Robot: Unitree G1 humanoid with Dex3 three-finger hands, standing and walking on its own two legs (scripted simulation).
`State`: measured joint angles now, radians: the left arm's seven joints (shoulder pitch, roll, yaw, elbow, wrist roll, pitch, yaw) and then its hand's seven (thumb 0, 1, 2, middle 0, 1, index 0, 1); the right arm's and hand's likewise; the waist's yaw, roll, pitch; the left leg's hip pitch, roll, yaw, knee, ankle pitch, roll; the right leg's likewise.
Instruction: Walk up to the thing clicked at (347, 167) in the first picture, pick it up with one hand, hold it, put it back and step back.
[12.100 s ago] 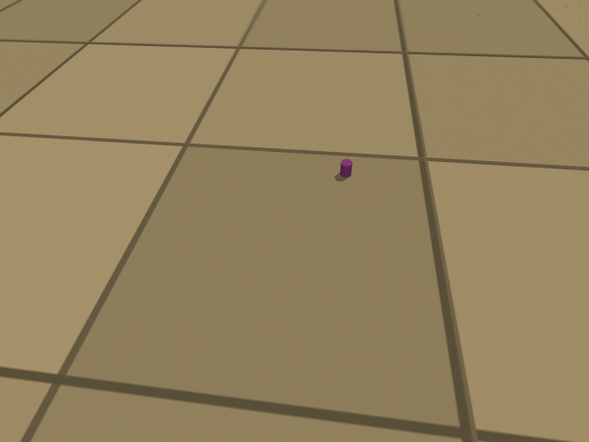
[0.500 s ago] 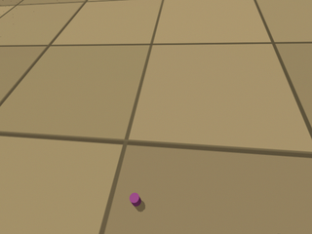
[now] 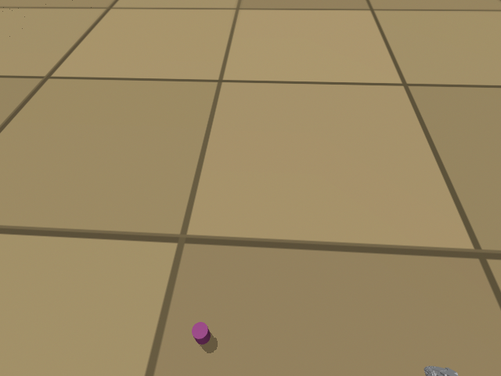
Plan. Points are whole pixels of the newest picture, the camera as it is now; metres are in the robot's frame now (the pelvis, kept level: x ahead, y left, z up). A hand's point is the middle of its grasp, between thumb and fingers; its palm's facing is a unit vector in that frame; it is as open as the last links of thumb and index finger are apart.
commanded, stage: walk up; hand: left
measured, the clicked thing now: (201, 333) +0.39 +0.22 -0.74
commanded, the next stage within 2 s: stand in 0.72 s
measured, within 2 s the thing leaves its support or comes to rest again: neither
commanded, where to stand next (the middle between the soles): +0.01 -0.01 m, yaw -1 degrees
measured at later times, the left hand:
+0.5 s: hand out of the picture +0.08 +0.24 -0.15, palm faces -0.06 -0.94 -0.35, open 7.4 cm
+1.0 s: hand out of the picture +0.10 +0.24 -0.15, palm faces -0.06 -0.94 -0.35, open 7.4 cm
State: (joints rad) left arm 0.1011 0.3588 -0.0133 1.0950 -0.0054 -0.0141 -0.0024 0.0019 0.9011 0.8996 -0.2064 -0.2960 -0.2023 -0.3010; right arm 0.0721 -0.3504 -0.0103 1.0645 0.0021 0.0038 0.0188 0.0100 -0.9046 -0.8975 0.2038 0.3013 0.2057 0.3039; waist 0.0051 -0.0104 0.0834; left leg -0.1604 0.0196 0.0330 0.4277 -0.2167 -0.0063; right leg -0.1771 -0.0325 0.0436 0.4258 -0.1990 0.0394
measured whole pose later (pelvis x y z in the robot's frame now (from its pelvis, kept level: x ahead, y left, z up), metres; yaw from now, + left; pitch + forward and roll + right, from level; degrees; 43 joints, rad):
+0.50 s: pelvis +0.00 -0.01 +0.00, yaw -2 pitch -2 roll +0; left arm 0.09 0.34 0.00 1.14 0.01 -0.01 -0.01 0.00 0.90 0.90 -0.21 -0.30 -0.20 -0.30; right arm 0.10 -0.36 -0.02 1.14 0.00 0.02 0.03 0.01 -0.91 -0.90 0.20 0.30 0.20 0.30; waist -0.01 0.01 0.07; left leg -0.15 0.04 0.06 0.38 -0.19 -0.02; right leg -0.18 -0.01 0.07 0.38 -0.17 0.03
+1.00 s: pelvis +0.01 -0.01 +0.00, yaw -1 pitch -2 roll +0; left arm 0.09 0.35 -0.01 1.12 0.01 -0.01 0.00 0.00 0.90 0.90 -0.21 -0.30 -0.20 -0.30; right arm 0.09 -0.35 -0.01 1.13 -0.01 0.00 0.02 0.01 -0.91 -0.90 0.20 0.30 0.20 0.30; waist -0.01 0.01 0.05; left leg -0.11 0.04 0.05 0.34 -0.19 -0.02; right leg -0.14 -0.01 0.06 0.36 -0.18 0.03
